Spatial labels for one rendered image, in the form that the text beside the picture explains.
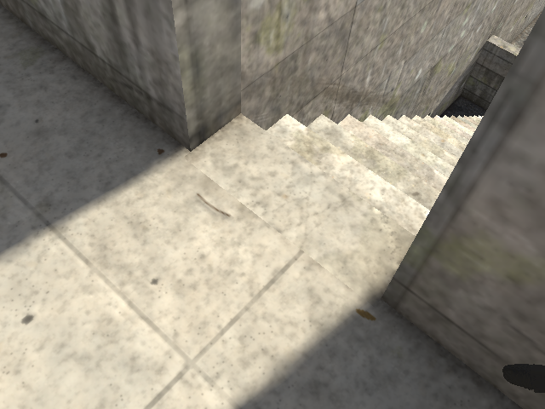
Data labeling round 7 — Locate stairs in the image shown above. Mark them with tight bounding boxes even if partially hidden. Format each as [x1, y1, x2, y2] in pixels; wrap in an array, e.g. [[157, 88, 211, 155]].
[[266, 114, 484, 236]]

